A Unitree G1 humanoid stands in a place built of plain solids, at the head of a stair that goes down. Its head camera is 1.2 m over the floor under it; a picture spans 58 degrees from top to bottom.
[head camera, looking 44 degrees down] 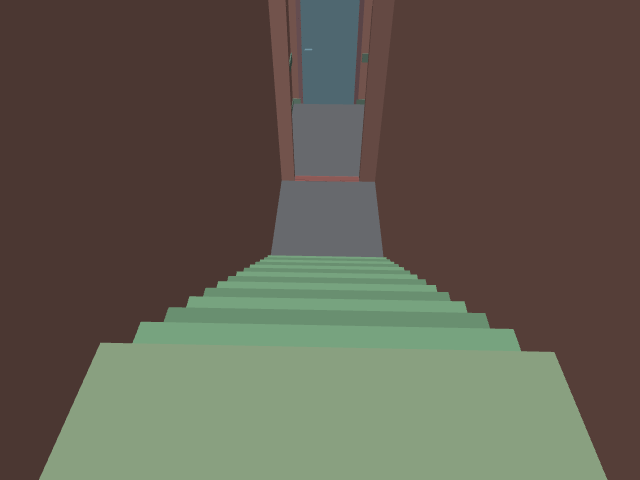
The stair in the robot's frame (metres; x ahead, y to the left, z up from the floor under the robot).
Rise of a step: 0.20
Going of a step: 0.22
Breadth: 1.50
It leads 1 degrees to the right of straight ahead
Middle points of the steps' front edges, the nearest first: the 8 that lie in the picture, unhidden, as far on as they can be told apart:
0.75 -0.02 0.00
0.98 -0.02 -0.20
1.20 -0.03 -0.40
1.42 -0.03 -0.60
1.65 -0.04 -0.80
1.87 -0.04 -1.00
2.09 -0.05 -1.20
2.31 -0.05 -1.40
